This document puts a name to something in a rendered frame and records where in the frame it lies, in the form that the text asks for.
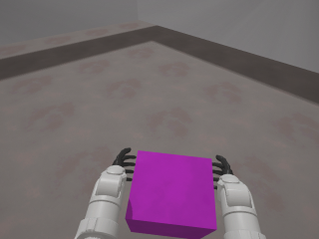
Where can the robot right hand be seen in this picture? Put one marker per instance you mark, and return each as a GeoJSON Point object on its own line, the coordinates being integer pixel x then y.
{"type": "Point", "coordinates": [223, 165]}

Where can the robot left hand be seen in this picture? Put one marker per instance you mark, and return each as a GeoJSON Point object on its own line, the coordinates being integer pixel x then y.
{"type": "Point", "coordinates": [120, 161]}

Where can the carton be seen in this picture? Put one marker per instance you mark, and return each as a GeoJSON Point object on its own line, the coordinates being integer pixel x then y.
{"type": "Point", "coordinates": [172, 195]}

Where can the robot right forearm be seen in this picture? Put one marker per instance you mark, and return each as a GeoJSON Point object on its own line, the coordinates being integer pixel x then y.
{"type": "Point", "coordinates": [237, 209]}

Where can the robot left forearm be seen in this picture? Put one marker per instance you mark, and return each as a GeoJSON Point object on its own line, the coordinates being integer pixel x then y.
{"type": "Point", "coordinates": [102, 217]}

